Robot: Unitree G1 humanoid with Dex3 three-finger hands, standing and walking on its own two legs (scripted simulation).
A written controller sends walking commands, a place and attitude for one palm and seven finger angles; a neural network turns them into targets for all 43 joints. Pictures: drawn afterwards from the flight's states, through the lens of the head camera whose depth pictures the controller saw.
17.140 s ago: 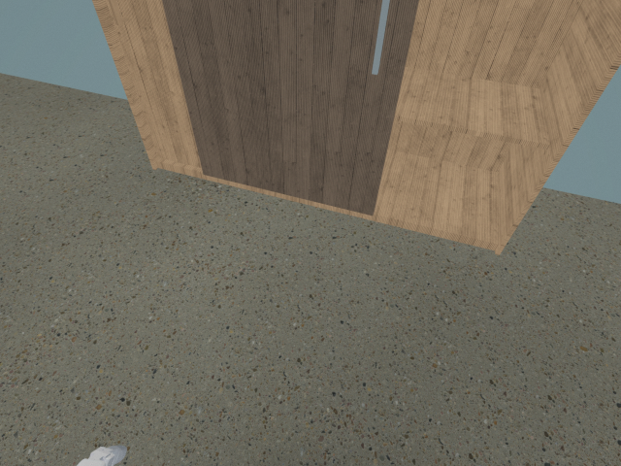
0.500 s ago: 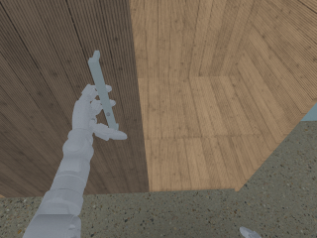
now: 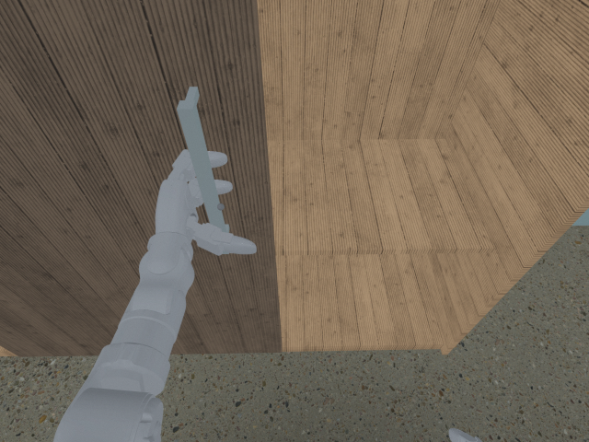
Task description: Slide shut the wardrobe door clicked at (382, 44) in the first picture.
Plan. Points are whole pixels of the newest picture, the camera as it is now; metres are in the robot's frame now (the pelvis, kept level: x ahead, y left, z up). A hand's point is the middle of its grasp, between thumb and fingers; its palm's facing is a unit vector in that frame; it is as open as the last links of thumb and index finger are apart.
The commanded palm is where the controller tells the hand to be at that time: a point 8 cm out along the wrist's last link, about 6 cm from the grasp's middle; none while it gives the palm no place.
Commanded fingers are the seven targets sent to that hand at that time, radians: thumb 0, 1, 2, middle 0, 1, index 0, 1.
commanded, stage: slide the fingers in behind the handle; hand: left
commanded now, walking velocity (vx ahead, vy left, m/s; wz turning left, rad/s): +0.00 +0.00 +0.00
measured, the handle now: (211, 184) +0.46 +0.14 +0.10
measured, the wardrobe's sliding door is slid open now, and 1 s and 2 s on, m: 0.54 0.54 0.54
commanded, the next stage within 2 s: grip the handle and tug to test in 0.60 s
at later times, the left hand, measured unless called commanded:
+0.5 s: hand (226, 205) +0.41 +0.11 +0.10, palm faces +0.05 -1.00 -0.01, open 14.0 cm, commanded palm +0.39 +0.15 +0.10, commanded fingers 0.00 -0.50 0.30 -0.30 -1.20 -0.30 -1.20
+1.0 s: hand (226, 205) +0.41 +0.11 +0.10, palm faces +0.04 -1.00 +0.00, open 11.9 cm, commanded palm +0.39 +0.15 +0.10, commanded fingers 0.00 0.25 0.62 -0.38 -1.31 -0.38 -1.31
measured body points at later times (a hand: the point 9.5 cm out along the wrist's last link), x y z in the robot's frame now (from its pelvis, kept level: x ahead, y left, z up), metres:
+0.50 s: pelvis +0.00 -0.01 +0.00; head +0.03 -0.01 +0.45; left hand +0.40 +0.16 +0.10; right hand +0.09 -0.26 -0.12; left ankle +0.01 +0.09 -0.73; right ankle -0.01 -0.11 -0.73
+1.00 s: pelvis +0.01 -0.01 +0.00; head +0.03 -0.02 +0.45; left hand +0.40 +0.16 +0.10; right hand +0.11 -0.26 -0.12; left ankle +0.01 +0.09 -0.73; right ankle -0.01 -0.11 -0.72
